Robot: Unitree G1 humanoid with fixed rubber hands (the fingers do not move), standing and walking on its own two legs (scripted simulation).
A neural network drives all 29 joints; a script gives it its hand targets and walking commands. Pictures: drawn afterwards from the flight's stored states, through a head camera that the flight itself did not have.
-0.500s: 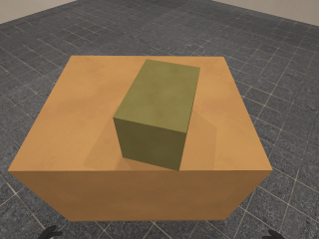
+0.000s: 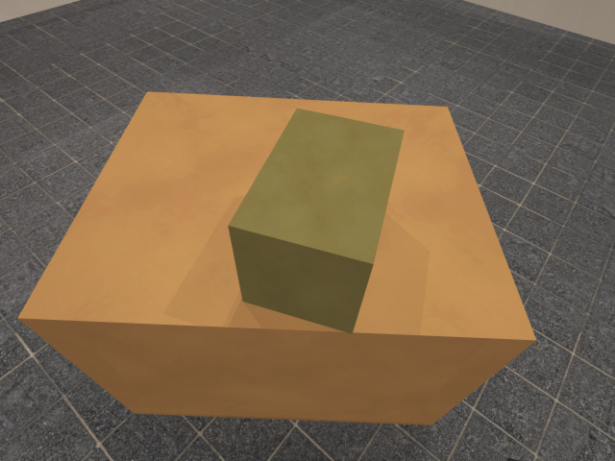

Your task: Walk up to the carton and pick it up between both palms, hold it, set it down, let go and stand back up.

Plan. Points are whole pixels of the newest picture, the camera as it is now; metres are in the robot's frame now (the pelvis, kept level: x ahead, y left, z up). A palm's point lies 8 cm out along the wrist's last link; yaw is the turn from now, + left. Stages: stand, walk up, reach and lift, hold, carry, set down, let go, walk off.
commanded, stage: walk up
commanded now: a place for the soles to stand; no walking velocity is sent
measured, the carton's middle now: (323, 216) +0.52 -0.02 -0.04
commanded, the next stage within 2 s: reach and lift in 0.78 s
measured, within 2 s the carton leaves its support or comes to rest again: neither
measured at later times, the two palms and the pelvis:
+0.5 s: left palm out of the picture +0.08 +0.30 -0.12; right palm out of the picture +0.11 -0.30 -0.11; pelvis +0.02 +0.00 +0.00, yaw +1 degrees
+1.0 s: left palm (102, 447) +0.16 +0.29 -0.13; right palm (521, 440) +0.17 -0.29 -0.11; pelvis +0.00 -0.01 -0.03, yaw +0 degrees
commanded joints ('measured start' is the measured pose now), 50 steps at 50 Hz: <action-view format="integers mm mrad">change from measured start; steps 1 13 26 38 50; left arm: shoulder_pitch -32 -35 -23 -32 -84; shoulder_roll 181 219 194 214 116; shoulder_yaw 50 55 50 51 89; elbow -52 -69 -51 -69 -729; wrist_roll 4 8 2 15 115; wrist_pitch -10 -11 -5 -4 518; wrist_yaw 4 11 14 12 26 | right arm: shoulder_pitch -44 -18 -35 -32 -102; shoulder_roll -223 -224 -222 -205 -186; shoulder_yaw -53 -50 -54 -50 -152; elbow -75 -58 -58 -63 -191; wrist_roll -4 -3 -9 -2 7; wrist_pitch -18 -11 -6 -1 -68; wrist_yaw -14 -24 -27 -23 52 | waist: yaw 2 -12 -4 -4 -47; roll -8 14 11 37 66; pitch -88 -95 -84 -97 -327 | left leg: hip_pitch -20 -40 13 -8 152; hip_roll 88 79 72 59 -28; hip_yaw -68 -46 -28 -40 174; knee -88 -23 -35 -35 214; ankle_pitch -6 173 190 102 191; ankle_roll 66 72 65 65 -51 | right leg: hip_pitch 22 56 59 60 -34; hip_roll -100 -109 -124 -124 45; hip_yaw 84 60 45 67 -18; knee -67 -35 -42 -60 183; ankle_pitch -40 42 96 1 245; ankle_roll -35 -52 -48 -48 -28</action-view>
